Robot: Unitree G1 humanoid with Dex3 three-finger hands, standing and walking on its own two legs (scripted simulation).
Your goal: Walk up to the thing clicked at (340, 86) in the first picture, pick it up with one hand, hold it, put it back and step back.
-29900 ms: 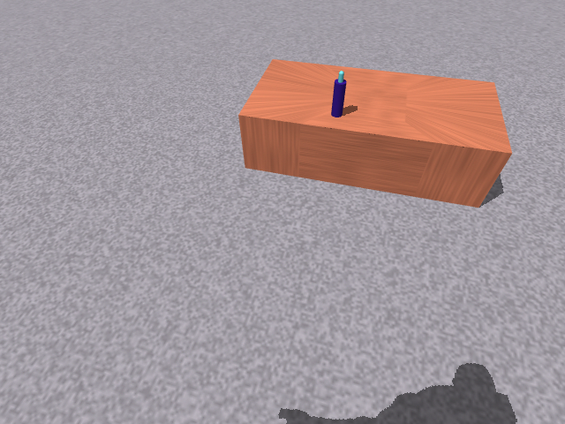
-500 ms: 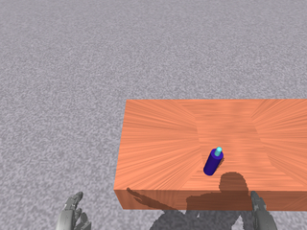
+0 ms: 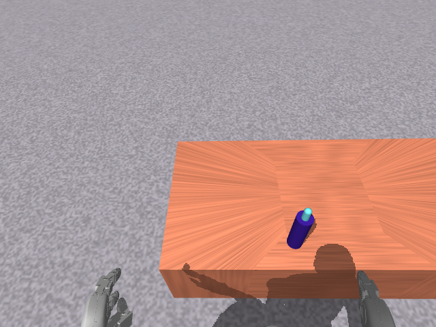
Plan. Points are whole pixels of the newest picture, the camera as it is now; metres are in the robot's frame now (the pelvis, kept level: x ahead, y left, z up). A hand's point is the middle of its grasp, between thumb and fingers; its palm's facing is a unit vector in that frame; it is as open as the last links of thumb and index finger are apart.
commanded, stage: home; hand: right
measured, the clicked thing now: (300, 227) +0.47 -0.22 -0.29
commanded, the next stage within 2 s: stand in 0.70 s
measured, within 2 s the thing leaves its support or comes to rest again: neither
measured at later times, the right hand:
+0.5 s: hand (336, 318) +0.18 -0.18 -0.06, palm faces +0.13 +0.95 -0.27, open 17.6 cm
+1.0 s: hand out of the picture +0.16 -0.20 -0.09, palm faces -0.03 +0.94 -0.35, open 15.7 cm
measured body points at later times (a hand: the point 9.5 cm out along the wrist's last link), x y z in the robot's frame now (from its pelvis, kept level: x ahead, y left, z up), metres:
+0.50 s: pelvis +0.01 +0.00 +0.00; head +0.03 +0.00 +0.45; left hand +0.17 +0.24 -0.07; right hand +0.17 -0.23 -0.04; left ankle -0.01 +0.14 -0.69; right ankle +0.04 -0.13 -0.69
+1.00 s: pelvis +0.00 +0.00 +0.01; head +0.03 +0.00 +0.46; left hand +0.16 +0.26 -0.09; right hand +0.16 -0.25 -0.07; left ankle -0.01 +0.14 -0.69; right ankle +0.04 -0.13 -0.69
